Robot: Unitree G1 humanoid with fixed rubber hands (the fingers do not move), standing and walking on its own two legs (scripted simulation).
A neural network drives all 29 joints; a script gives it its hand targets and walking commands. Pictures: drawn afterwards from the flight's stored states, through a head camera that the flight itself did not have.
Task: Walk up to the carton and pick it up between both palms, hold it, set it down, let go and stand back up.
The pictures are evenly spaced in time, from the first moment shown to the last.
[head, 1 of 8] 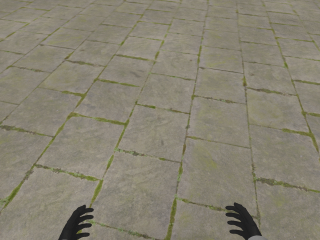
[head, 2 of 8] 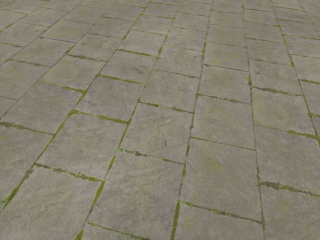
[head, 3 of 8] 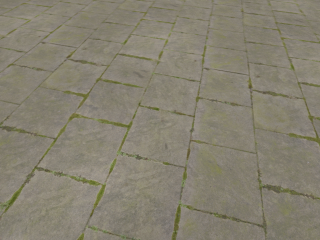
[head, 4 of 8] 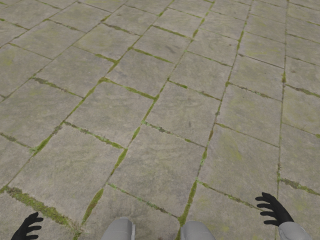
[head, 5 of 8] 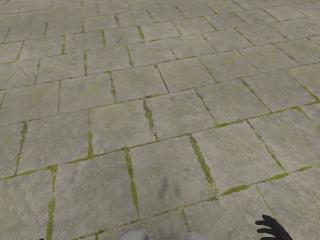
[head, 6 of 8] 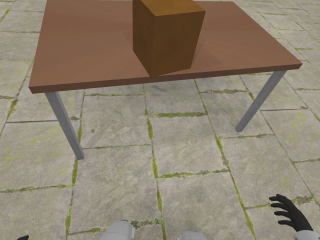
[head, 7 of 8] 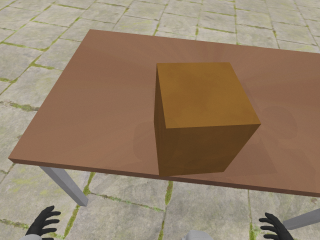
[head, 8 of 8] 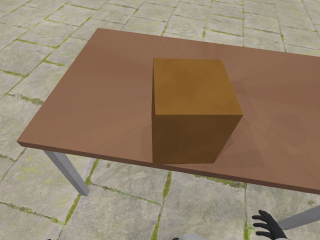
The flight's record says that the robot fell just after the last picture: no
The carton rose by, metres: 0.00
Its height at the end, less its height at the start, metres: +0.00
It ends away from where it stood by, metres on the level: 0.00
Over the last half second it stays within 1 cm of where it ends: yes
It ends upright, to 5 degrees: yes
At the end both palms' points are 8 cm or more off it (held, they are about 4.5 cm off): yes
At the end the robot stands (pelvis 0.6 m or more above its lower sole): yes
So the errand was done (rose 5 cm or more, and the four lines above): no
